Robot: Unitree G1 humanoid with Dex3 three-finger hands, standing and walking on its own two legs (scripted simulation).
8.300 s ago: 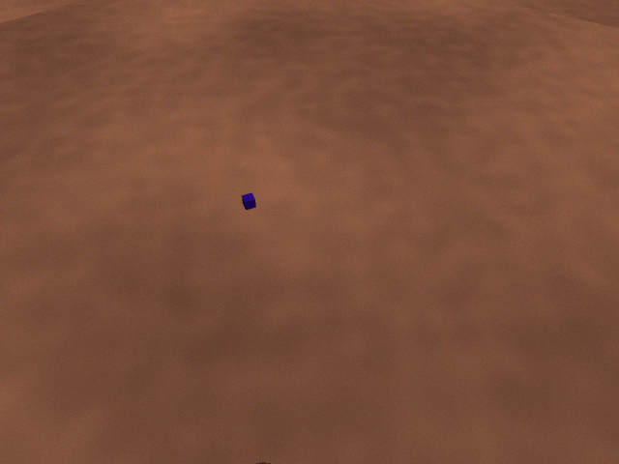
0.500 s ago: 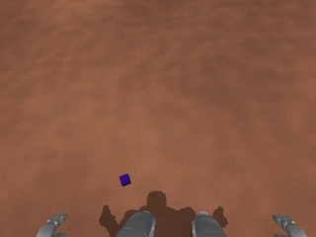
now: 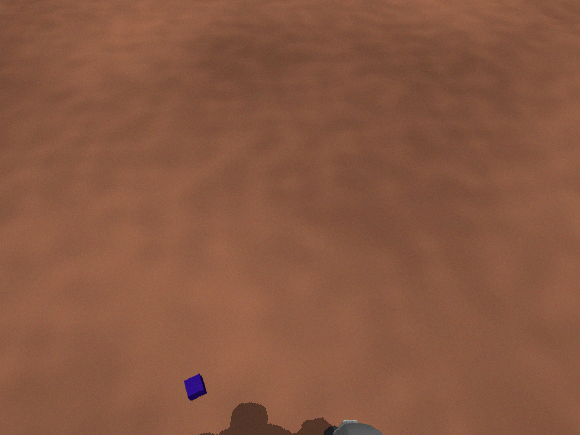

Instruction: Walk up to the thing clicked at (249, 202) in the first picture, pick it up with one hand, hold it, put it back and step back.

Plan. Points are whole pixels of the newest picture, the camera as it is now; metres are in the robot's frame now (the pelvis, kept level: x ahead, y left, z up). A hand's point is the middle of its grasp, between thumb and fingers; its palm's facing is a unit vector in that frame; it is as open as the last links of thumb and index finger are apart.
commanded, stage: walk up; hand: left
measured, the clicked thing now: (195, 387) +0.37 +0.29 -0.73
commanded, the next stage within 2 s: none
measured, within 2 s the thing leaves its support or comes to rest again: neither
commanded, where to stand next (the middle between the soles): +0.01 +0.01 m, yaw -2 degrees
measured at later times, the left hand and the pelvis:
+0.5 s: hand out of the picture +0.13 +0.31 -0.15, palm faces -0.01 -0.92 -0.39, open 7.3 cm; pelvis +0.00 +0.04 +0.00, yaw +1 degrees
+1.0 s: hand out of the picture +0.08 +0.29 -0.14, palm faces -0.09 -0.93 -0.36, open 7.3 cm; pelvis -0.01 +0.03 +0.01, yaw -4 degrees
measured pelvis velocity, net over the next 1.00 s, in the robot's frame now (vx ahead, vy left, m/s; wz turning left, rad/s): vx -0.01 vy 0.03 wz -0.06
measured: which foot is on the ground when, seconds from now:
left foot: down 0.00-0.02, up 0.04-0.32, down 0.34-1.00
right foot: down 0.00-0.38, up 0.40-0.64, down 0.66-1.00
